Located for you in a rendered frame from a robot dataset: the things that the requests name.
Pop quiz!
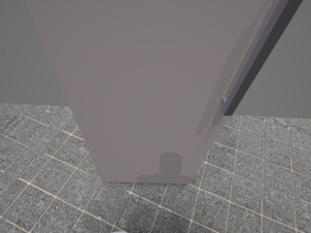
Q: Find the fridge door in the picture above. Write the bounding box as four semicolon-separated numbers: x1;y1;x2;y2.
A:
25;0;280;184

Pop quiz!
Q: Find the handle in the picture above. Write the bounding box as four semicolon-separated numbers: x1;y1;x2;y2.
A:
222;0;303;117

